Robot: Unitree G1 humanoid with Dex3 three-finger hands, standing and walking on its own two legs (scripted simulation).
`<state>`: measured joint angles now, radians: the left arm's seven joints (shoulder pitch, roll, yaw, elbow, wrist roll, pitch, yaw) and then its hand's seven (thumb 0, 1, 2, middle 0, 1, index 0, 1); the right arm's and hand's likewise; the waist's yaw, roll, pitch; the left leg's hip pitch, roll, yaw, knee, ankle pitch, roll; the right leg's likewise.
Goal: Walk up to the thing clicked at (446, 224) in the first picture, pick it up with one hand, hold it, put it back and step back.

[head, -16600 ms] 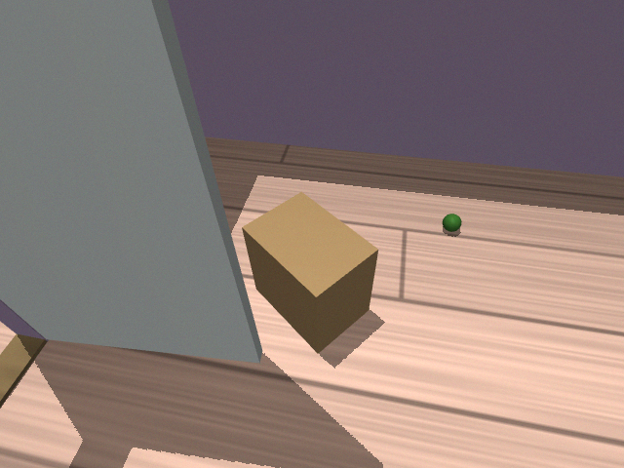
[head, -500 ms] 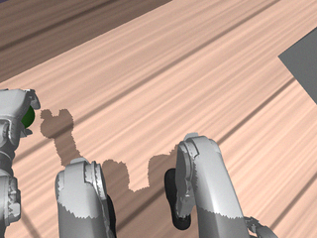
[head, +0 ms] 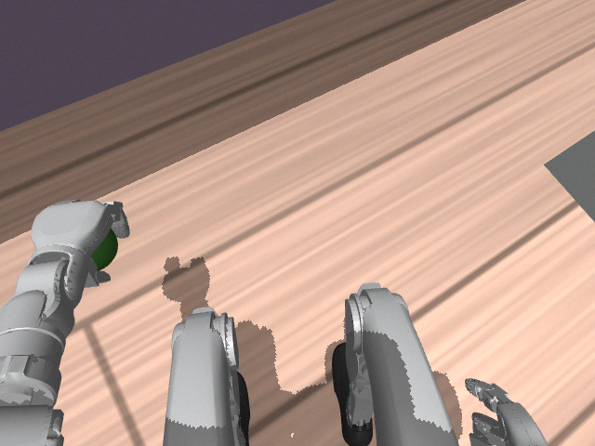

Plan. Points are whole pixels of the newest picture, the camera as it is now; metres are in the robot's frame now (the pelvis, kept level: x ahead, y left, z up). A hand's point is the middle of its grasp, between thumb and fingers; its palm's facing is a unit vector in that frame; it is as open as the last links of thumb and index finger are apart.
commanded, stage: lift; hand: left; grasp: from above
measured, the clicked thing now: (87, 245) +0.42 +0.28 -0.13
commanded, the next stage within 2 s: hold in 1.02 s
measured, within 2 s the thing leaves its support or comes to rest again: neither
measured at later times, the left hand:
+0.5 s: hand (17, 235) +0.36 +0.24 +0.09, palm faces -0.45 -0.09 -0.89, open 8.7 cm
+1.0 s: hand out of the picture +0.37 +0.22 +0.20, palm faces -0.47 -0.10 -0.88, open 8.7 cm
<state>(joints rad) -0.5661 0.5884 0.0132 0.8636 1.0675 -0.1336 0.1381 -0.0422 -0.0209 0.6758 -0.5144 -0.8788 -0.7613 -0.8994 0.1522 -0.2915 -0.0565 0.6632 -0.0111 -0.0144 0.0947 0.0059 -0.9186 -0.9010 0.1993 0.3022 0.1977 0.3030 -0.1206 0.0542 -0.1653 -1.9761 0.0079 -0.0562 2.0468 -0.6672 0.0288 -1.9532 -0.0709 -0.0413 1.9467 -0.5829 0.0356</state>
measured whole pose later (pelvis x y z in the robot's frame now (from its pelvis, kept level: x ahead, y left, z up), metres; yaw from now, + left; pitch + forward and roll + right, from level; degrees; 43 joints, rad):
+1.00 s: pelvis +0.06 +0.00 +0.28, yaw +1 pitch +11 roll -1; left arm -0.30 0.38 -0.17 0.82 0.99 0.02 0.14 -0.03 0.02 0.67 -0.47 -0.91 -0.72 -0.93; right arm 0.26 -0.24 -0.04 0.75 0.04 -0.01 -0.05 0.01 -0.91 -0.90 0.20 0.30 0.20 0.30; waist -0.06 0.03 -0.08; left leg -0.67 0.04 0.03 0.90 -0.41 0.01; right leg -0.69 -0.03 -0.01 0.84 -0.33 0.03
